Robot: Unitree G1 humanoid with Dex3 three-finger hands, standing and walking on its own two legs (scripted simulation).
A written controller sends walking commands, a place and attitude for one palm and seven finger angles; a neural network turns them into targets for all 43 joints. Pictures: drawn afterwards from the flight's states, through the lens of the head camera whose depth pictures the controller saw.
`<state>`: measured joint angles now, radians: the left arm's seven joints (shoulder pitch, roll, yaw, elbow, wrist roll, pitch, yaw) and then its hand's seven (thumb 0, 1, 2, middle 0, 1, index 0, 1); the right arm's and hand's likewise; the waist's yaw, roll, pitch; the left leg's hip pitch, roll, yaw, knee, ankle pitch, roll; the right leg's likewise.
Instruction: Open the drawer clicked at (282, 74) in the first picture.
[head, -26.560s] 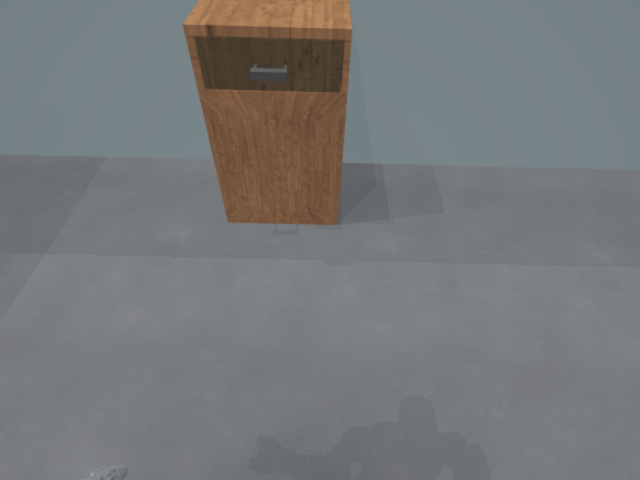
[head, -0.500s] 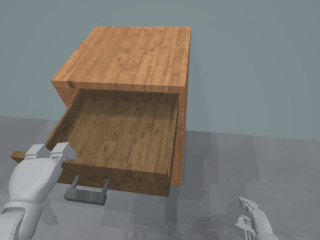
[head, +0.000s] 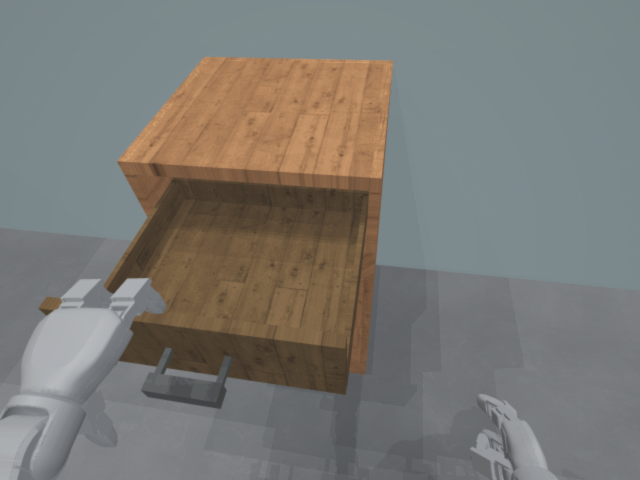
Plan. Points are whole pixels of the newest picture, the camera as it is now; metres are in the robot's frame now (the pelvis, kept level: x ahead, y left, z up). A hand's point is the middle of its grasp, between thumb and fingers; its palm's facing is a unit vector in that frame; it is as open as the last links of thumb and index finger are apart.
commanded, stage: draw the hand back to the body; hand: left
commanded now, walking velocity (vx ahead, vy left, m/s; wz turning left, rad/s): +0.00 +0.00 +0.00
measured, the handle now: (190, 374) +0.25 +0.24 -0.06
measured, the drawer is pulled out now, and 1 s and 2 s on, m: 0.30 0.30 0.30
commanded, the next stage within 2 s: step back with the hand held close in 1.46 s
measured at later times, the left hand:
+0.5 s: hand (87, 368) +0.18 +0.27 +0.11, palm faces +0.07 -0.22 -0.97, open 13.8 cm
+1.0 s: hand (112, 337) +0.19 +0.23 +0.16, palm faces +0.38 -0.82 -0.42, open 11.0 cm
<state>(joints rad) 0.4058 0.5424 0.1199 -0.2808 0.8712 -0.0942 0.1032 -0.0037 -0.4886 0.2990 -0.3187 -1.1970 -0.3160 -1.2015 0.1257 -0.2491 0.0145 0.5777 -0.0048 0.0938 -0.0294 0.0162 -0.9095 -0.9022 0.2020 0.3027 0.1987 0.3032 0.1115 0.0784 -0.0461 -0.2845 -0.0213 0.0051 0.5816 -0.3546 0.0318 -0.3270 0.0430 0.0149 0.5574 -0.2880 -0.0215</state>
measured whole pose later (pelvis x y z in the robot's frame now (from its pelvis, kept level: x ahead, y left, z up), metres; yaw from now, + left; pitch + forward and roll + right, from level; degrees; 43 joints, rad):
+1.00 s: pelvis +0.02 -0.01 +0.01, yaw +1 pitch -1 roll -1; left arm 0.57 0.32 0.28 -0.47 -0.05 -0.14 0.10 -0.01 0.15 0.57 -0.26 -0.78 -0.26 -0.79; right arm 0.19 -0.22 0.01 0.64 0.01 -0.14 -0.07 0.02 -0.91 -0.90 0.20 0.30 0.20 0.30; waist 0.05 0.07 0.00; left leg -0.10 -0.01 -0.02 0.43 -0.31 0.01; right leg -0.13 0.05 0.00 0.41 -0.25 -0.04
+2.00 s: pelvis -0.02 +0.00 +0.01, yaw +0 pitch +3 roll +0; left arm 0.68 0.42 0.38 -0.60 -0.02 -0.20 0.13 0.01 0.89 0.90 -0.21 -0.30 -0.21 -0.30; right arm 0.17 -0.21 -0.03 0.54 0.02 -0.04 -0.06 0.02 -0.91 -0.90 0.20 0.30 0.20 0.30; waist -0.03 -0.01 0.02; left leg -0.26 -0.03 0.01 0.48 -0.27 0.03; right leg -0.31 0.04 0.02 0.47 -0.21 -0.02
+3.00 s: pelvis -0.20 -0.03 +0.00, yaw -2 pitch +2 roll -1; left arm 0.66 0.38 0.38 -0.66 -0.05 -0.22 0.15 0.01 0.89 0.90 -0.21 -0.30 -0.21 -0.30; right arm 0.17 -0.14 0.02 0.61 -0.01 -0.16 -0.03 0.02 -0.91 -0.90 0.20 0.30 0.20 0.30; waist 0.02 -0.02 0.03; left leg -0.40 0.07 0.02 0.52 -0.15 -0.02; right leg -0.38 0.03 -0.02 0.80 -0.47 0.02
